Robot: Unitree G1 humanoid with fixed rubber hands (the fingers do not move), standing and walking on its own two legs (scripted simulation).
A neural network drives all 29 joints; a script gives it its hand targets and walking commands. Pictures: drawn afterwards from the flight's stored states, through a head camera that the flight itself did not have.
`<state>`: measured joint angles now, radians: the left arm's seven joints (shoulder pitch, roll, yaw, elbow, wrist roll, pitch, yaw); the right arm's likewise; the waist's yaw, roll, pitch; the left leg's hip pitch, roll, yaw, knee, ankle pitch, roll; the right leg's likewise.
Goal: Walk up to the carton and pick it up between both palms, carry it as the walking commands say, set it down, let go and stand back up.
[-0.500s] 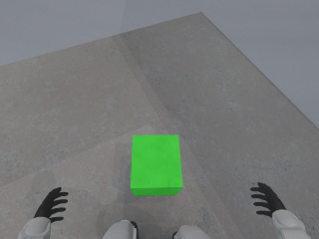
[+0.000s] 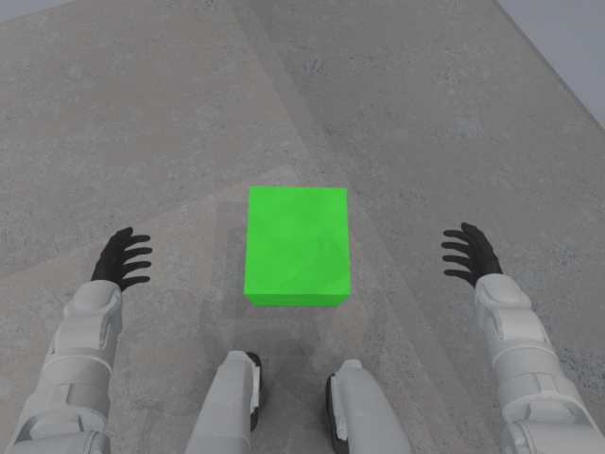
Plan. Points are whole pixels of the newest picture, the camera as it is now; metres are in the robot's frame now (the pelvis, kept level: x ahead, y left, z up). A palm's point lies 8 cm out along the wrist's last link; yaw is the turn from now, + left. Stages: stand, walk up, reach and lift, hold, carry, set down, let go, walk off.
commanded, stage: reach and lift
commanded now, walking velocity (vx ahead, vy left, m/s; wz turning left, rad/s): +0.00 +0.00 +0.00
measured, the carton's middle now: (297, 251) +0.49 +0.00 -0.58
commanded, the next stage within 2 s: none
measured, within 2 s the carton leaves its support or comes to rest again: neither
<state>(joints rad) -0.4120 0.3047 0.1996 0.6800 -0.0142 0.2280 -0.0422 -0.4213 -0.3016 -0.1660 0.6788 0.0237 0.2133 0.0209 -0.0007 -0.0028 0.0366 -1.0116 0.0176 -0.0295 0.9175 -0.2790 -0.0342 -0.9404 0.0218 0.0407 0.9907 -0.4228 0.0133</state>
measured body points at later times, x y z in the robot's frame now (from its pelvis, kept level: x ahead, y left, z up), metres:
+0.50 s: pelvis -0.02 +0.02 -0.04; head +0.28 +0.02 +0.30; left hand +0.48 +0.22 -0.16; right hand +0.48 -0.22 -0.15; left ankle +0.08 +0.14 -0.67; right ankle +0.02 -0.12 -0.67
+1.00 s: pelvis -0.03 +0.00 -0.12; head +0.29 +0.00 +0.20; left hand +0.49 +0.20 -0.25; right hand +0.49 -0.22 -0.24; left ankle +0.08 +0.14 -0.67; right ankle +0.02 -0.12 -0.67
